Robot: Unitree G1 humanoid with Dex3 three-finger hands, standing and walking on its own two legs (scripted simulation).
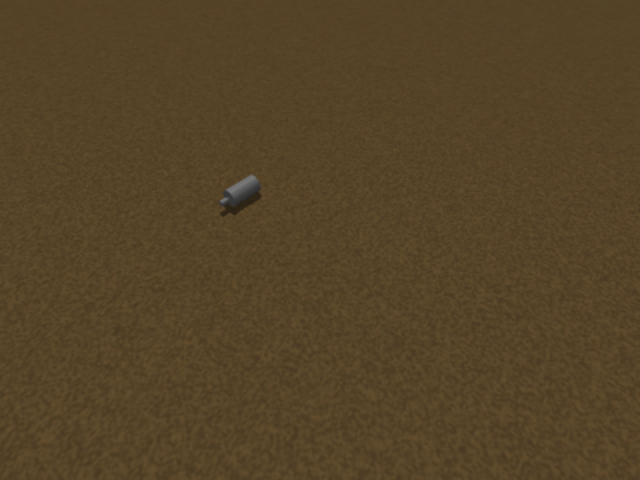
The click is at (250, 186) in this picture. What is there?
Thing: lying bottle
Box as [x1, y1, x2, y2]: [219, 175, 260, 206]
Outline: 257,179 254,176 249,175 226,189 223,192 224,198 220,200 219,203 222,206 226,203 234,206 260,189 260,185
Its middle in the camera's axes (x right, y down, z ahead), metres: -0.38 -0.23 +1.82
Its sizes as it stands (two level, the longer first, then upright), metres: 0.207 0.086 0.086
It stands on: the floor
